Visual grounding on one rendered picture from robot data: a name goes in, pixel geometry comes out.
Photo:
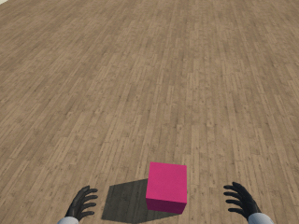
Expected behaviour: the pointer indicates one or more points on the carton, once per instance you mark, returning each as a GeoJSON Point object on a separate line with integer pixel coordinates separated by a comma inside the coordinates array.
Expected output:
{"type": "Point", "coordinates": [167, 187]}

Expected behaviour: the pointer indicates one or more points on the robot right hand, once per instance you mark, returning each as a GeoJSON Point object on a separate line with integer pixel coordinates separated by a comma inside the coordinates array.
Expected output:
{"type": "Point", "coordinates": [245, 201]}

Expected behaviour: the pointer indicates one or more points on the right robot forearm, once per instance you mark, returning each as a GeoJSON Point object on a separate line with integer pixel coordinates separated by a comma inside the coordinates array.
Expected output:
{"type": "Point", "coordinates": [259, 218]}

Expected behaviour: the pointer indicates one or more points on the robot left hand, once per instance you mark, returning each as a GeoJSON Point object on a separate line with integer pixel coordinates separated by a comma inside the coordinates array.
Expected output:
{"type": "Point", "coordinates": [78, 204]}

